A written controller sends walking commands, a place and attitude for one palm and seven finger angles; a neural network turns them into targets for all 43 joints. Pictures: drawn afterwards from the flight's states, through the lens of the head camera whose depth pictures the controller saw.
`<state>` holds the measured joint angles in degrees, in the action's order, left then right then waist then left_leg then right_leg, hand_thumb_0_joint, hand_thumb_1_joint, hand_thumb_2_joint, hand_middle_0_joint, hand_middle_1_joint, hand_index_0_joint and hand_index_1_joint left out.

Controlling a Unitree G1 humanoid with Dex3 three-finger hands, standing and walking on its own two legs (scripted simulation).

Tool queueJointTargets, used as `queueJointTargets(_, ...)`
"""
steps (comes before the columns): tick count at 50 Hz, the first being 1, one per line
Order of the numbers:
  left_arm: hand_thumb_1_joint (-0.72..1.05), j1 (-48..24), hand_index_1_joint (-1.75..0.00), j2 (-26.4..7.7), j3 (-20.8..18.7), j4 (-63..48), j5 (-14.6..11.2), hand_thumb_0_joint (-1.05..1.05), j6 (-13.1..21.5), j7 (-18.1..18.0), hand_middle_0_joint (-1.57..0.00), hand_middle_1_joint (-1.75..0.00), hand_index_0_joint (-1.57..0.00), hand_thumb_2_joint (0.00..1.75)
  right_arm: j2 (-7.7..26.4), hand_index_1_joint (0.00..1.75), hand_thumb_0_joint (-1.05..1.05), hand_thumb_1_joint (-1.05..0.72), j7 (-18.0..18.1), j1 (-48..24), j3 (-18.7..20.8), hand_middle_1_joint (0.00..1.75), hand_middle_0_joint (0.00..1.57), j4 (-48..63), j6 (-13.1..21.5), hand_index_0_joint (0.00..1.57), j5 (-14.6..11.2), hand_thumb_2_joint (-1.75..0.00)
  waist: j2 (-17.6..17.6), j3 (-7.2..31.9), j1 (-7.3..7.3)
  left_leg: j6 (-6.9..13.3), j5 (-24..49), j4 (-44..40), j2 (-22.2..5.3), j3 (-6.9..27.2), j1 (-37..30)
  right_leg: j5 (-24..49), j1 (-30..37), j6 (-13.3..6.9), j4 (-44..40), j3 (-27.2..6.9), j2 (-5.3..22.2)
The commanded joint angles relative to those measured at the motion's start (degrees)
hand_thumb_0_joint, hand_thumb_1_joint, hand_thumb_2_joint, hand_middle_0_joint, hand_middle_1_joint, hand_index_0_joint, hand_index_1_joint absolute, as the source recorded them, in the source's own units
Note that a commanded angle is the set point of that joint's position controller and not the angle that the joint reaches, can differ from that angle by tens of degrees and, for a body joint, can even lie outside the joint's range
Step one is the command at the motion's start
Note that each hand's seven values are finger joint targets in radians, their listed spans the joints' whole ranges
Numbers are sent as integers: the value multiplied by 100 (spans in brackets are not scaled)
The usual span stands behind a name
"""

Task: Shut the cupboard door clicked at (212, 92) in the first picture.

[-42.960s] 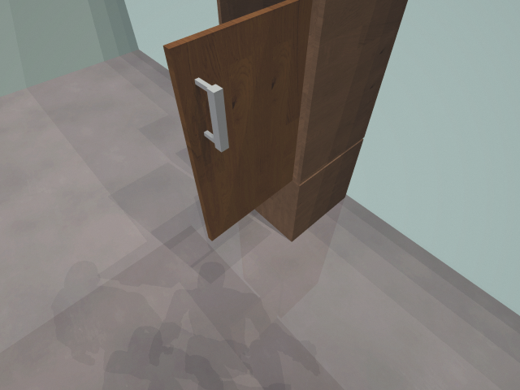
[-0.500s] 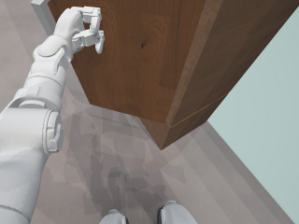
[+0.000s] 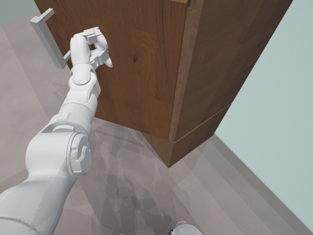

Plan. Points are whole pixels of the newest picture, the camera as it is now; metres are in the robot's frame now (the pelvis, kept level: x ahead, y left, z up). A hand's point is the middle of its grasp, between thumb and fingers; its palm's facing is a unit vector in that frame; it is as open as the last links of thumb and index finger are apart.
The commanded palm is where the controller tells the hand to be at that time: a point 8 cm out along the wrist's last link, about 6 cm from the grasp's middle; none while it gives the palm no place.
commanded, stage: pull the fist back off the door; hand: left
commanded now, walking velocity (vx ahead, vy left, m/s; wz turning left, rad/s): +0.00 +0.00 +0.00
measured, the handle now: (55, 40) +0.61 +0.19 +0.14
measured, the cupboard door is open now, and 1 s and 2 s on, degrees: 35 35 35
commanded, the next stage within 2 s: draw the hand back to the body in 0.46 s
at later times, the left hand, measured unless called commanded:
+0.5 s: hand (98, 76) +0.46 +0.08 +0.14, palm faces +0.07 -1.00 -0.01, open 3.1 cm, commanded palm +0.43 +0.13 +0.14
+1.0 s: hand (60, 107) +0.37 +0.14 +0.16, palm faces +0.09 -1.00 +0.00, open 3.1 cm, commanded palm +0.32 +0.19 +0.17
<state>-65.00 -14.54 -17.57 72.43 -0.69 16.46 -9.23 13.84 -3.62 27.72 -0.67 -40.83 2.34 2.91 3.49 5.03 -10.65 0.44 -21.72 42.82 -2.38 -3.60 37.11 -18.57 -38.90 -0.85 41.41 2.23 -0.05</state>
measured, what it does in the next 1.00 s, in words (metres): stands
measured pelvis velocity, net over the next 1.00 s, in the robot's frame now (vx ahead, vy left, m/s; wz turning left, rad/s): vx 0.00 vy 0.01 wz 0.00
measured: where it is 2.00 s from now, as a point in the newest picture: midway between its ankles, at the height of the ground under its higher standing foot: outside the picture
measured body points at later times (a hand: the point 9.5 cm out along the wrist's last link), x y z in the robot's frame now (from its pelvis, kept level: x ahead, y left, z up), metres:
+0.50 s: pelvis +0.00 -0.01 +0.01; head +0.04 -0.02 +0.46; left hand +0.45 +0.13 +0.15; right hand +0.10 -0.26 -0.11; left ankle -0.02 +0.11 -0.71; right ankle +0.01 -0.11 -0.71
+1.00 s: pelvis +0.00 +0.01 +0.02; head +0.00 -0.01 +0.47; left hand +0.36 +0.20 +0.16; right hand +0.11 -0.24 -0.09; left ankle -0.02 +0.11 -0.71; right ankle +0.01 -0.11 -0.71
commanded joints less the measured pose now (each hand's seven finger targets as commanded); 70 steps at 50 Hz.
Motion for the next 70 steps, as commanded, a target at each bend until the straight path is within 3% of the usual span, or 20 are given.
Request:
queueJointTargets(1, 90, -2171, -150, -881, 13, -1651, -75, 0, 558, 57, -130, -150, -130, 90, 928, 30, 0, -90, 80, 598, 414, 30, 20, 477, 109, 20, -65, -90, -568, 2430, 203, 121, 1916, -441, 299, 164, -1247, 2490, 1836, 23, -499, -38, -234)
queueJointTargets(3, 90, -1721, -150, -875, -17, -1802, -59, 0, 555, 80, -130, -150, -130, 90, 895, 30, 0, -90, 95, 488, 435, 30, 20, 534, 80, 20, -128, -90, -499, 2361, 332, 127, 1993, -488, 315, 82, -1295, 2649, 1997, 16, -508, -57, -219)
queueJointTargets(13, 90, -1587, -150, -213, 681, -3154, -327, 0, 383, 197, -130, -150, -130, 90, 755, 30, 0, -90, 296, -159, 424, 30, 20, 632, 113, 20, -322, -90, -414, 2091, 349, 158, 1716, -718, 340, 31, -1804, 2504, 2171, 43, -795, -129, -153)
queueJointTargets(17, 90, -1098, -150, -247, 643, -3289, -382, 0, 299, 215, -130, -150, -130, 90, 749, 30, 0, -90, 361, -328, 410, 30, 20, 641, 156, 20, -352, -90, -612, 2139, 453, 161, 1775, -785, 349, 36, -1869, 2617, 2390, 53, -812, -132, -122)
queueJointTargets(19, 90, -811, -150, 144, 957, -3486, -396, 0, 213, 288, -130, -150, -130, 90, 691, 30, 0, -90, 353, -538, 385, 30, 20, 734, 185, 20, -390, -90, -369, 2134, 510, 140, 1882, -811, 351, 25, -1993, 2697, 2353, 27, -790, -112, -110)
queueJointTargets(22, 90, -908, -150, -14, 854, -3193, -431, 0, 31, 270, -130, -150, -130, 90, 725, 30, 0, -90, 404, -571, 355, 30, 20, 663, 146, 20, -413, -90, -715, 1697, 443, 132, 1616, -880, 333, 78, -1863, 2376, 2248, 48, -920, -101, -90)
queueJointTargets(24, 90, -1352, -150, 170, 1037, -3098, -454, 0, -19, 249, -130, -150, -130, 90, 692, 30, 0, -90, 418, -689, 316, 30, 20, 652, 163, 20, -428, -90, -640, 1510, 345, 129, 1325, -906, 354, 105, -1847, 2043, 2021, 61, -989, -120, -71)
queueJointTargets(26, 90, -1410, -150, -34, 813, -2948, -479, 0, 19, 213, -130, -150, -130, 90, 715, 30, 0, -90, 448, -692, 304, 30, 20, 636, 184, 20, -403, -90, -809, 1654, 390, 129, 1355, -890, 360, 139, -1819, 2038, 2125, 46, -942, -124, -70)
queueJointTargets(27, 90, -1426, -150, -71, 796, -2968, -470, 0, 66, 214, -130, -150, -130, 90, 719, 30, 0, -90, 457, -683, 300, 30, 20, 633, 182, 20, -399, -90, -629, 1729, 411, 124, 1424, -875, 354, 125, -1894, 2077, 2122, 34, -920, -133, -68)
queueJointTargets(29, 90, -1556, -150, 252, 1064, -2933, -438, 0, 171, 240, -130, -150, -130, 90, 658, 30, 0, -90, 428, -704, 273, 30, 20, 620, 238, 20, -384, -90, -430, 1828, 397, 93, 1551, -852, 351, 174, -1977, 2136, 2011, 5, -806, -80, -75)
queueJointTargets(32, 90, -222, -150, -281, 440, -2978, -457, 0, 189, 299, -130, -150, -130, 90, 734, 30, 0, -90, 400, -676, 302, 30, 20, 775, 225, 20, -371, -90, -633, 2221, 819, 77, 1998, -890, 322, 154, -1980, 2526, 2511, -44, -685, -45, -90)
queueJointTargets(37, 90, 864, -150, -271, 469, -4304, -553, 0, -123, 515, -130, -150, -130, 90, 706, 30, 0, -90, 388, -967, 325, 30, 20, 1101, 161, 20, -468, -90, -760, 2091, 1041, 102, 2293, -1105, 257, 41, -2061, 2781, 2947, -44, -817, -25, -77)
queueJointTargets(38, 90, 967, -150, -92, 637, -4733, -617, 0, -208, 572, -130, -150, -130, 90, 669, 30, 0, -90, 392, -1088, 309, 30, 20, 1178, 178, 20, -498, -90, -676, 1996, 1030, 109, 2296, -1171, 245, 13, -2135, 2816, 2967, -29, -874, -26, -74)
queueJointTargets(40, 90, 1242, -150, -225, 561, -5318, -711, 0, -381, 629, -130, -150, -130, 90, 673, 30, 0, -90, 442, -1228, 305, 30, 20, 1218, 180, 20, -532, -90, -797, 1817, 1070, 123, 2213, -1280, 228, 9, -2198, 2710, 3062, -20, -1007, -28, -77)
queueJointTargets(43, 90, 1498, -150, -181, 713, -6150, -758, 0, -618, 715, -130, -150, -130, 90, 634, 30, 0, -90, 530, -1465, 275, 30, 20, 1287, 238, 20, -566, -90, -545, 1566, 1086, 142, 2024, -1435, 215, 40, -2453, 2366, 3000, -18, -1178, -13, -79)
queueJointTargets(54, 90, 3124, -135, -106, 903, -7532, -1052, 0, -1737, 1223, -116, -135, -116, 90, 595, 30, 0, -90, 733, -2205, 78, 30, 20, 1423, 362, 20, -660, -90, -351, 749, 1174, 101, 1457, -1843, 257, 228, -2845, 1498, 2933, -40, -1596, 100, -52)
queueJointTargets(55, 90, 3640, -132, -553, 1175, -8048, -558, 0, -1402, 933, -113, -132, -113, 90, 515, 30, 0, -90, 764, -2239, 64, 30, 20, 1450, 346, 20, -532, -90, -330, 291, 1132, 131, 1402, -2097, 277, 212, -2920, 1259, 2867, 8, -1918, -72, 32)
queueJointTargets(57, 90, 4340, -126, -466, 1172, -7970, -483, 0, -1307, 732, -108, -126, -108, 90, 524, 30, 0, -90, 786, -2273, 33, 30, 20, 1414, 221, 20, -486, -90, -624, 119, 1167, 144, 1317, -2249, 246, 250, -2934, 1063, 3033, 10, -2082, -33, 22)
queueJointTargets(63, 90, 4723, -108, -767, 882, -8929, -346, 0, -1163, 520, -92, -108, -92, 90, 436, 30, 0, -90, 818, -2410, -29, 30, 20, 1498, 21, 20, -401, -90, -25, 251, 1174, 123, 1537, -2471, 242, 288, -3338, 1251, 3474, -27, -2246, -54, 20)
queueJointTargets(70, 90, 5899, -87, -893, 587, -9570, -307, 0, -1151, 423, -72, -87, -72, 90, 416, 30, 0, -90, 807, -2500, -18, 30, 20, 1524, -27, 20, -346, -90, -3, 185, 1243, 81, 2004, -2472, 233, 304, -3462, 1667, 3685, -31, -2265, 7, -7)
